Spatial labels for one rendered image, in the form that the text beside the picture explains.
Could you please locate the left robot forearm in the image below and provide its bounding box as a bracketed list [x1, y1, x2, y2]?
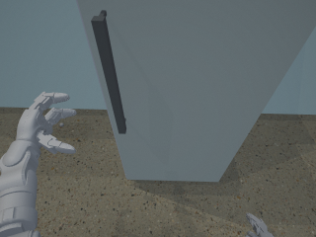
[0, 139, 41, 237]

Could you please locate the left robot hand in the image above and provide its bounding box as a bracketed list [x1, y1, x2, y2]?
[16, 92, 77, 154]

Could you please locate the right robot hand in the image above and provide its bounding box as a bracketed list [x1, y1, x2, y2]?
[245, 212, 274, 237]

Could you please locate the handle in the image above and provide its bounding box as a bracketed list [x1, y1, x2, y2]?
[91, 10, 126, 134]

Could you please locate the fridge door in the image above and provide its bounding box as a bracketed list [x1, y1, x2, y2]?
[77, 0, 316, 183]

